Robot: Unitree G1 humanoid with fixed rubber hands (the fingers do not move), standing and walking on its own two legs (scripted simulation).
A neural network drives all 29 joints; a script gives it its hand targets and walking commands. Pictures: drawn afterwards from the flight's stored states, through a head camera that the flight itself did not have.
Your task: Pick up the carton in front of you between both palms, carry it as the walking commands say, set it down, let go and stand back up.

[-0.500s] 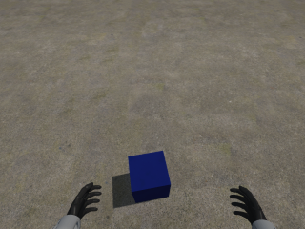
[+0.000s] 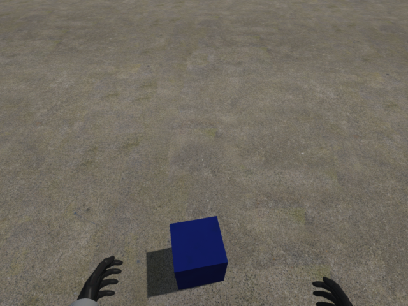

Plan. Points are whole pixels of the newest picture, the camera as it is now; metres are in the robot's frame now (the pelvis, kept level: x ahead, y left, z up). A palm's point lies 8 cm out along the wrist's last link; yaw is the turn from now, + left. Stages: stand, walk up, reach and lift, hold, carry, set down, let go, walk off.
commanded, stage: stand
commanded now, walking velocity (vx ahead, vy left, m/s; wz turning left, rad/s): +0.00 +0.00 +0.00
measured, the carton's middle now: (197, 253) +0.45 +0.06 -0.64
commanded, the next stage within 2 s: none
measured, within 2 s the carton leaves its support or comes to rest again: neither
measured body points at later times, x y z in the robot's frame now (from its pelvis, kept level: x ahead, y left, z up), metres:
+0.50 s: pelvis +0.04 +0.02 -0.01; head +0.04 +0.03 +0.44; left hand +0.11 +0.28 -0.13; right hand +0.13 -0.23 -0.13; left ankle -0.01 +0.11 -0.73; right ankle -0.05 -0.11 -0.73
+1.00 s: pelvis +0.03 +0.02 +0.00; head +0.03 +0.03 +0.45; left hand +0.01 +0.27 -0.16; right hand +0.04 -0.23 -0.14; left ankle -0.01 +0.11 -0.74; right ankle -0.05 -0.11 -0.73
